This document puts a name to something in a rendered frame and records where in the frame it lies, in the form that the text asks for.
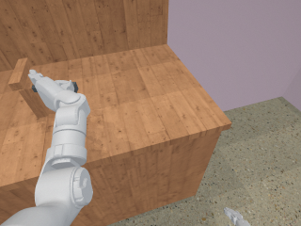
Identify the tap lever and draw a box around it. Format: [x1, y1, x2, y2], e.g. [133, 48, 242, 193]
[31, 82, 79, 93]

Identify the robot left forearm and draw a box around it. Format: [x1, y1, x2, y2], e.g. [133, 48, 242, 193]
[35, 89, 90, 205]

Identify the counter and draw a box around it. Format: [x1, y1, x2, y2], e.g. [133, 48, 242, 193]
[0, 0, 232, 226]

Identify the robot right hand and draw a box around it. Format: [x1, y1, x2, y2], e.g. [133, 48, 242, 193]
[224, 207, 250, 226]

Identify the robot left hand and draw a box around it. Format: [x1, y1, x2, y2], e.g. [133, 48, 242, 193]
[28, 70, 74, 112]

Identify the left robot upper arm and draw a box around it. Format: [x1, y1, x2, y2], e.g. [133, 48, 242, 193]
[0, 166, 93, 226]

